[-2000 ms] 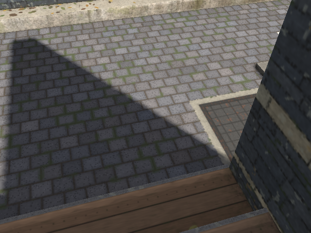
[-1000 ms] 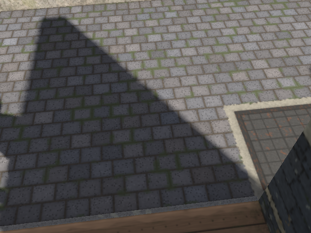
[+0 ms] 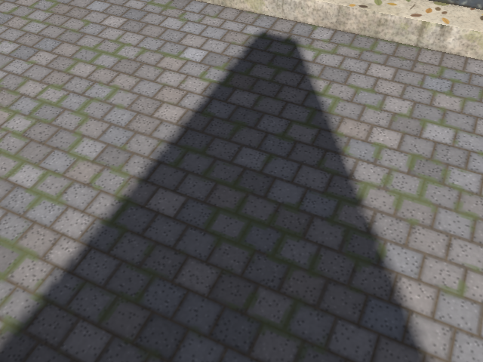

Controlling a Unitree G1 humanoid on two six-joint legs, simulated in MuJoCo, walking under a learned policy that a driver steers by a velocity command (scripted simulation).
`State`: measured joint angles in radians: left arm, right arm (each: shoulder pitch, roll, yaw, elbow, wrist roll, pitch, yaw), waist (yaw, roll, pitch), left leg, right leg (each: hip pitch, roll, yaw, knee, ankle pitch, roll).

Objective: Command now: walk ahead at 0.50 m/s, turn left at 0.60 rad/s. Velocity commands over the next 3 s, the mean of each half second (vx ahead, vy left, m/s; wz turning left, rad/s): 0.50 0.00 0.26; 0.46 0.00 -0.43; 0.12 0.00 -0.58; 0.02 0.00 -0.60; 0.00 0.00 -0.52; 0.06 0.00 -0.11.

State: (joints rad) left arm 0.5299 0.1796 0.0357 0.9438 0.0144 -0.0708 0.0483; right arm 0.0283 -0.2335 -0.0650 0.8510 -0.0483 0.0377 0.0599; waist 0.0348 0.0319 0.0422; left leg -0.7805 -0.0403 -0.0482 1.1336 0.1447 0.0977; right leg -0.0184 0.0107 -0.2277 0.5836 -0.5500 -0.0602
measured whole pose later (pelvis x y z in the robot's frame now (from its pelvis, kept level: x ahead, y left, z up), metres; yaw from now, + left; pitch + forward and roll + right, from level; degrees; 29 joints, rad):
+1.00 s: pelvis +0.60 +0.01 -0.11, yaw -9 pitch +1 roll +1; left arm 0.36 0.23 0.06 0.97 0.00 -0.04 -0.01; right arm 0.10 -0.24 -0.05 0.84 -0.03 -0.04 -0.01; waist 0.05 0.02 0.06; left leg -0.62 0.07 -0.05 0.86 -0.18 -0.04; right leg -0.17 0.11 0.10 0.36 -0.19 -0.09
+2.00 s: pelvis +0.67 +0.03 -0.11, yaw -44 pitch +1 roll +1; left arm 0.24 0.29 0.06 0.72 0.01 0.04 0.00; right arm 0.20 -0.30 -0.07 0.76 -0.02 0.07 -0.01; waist 0.01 0.02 0.05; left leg -0.45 -0.01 -0.04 0.91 -0.38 -0.03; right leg -0.25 0.10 0.14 0.43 -0.18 -0.07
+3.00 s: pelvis +0.68 +0.07 -0.12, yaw -61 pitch -1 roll +0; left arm 0.20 0.24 0.01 0.91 0.02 0.02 0.00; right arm 0.34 -0.24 -0.03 0.94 -0.03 0.01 -0.01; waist -0.03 -0.01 -0.01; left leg -0.15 -0.01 0.00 0.50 -0.33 0.04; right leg -0.23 0.06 0.03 0.63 -0.41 -0.07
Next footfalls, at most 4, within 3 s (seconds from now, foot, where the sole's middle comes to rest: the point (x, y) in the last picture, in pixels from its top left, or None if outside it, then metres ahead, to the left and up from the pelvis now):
0.26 left None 0.32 0.09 -0.90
0.70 right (290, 339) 0.62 -0.06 -0.90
1.18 left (242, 274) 0.84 0.09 -0.90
1.66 right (291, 326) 0.66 -0.06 -0.90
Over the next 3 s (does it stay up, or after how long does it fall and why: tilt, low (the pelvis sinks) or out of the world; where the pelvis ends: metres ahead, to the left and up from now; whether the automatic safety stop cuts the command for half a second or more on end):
stays up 0.68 0.07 -0.12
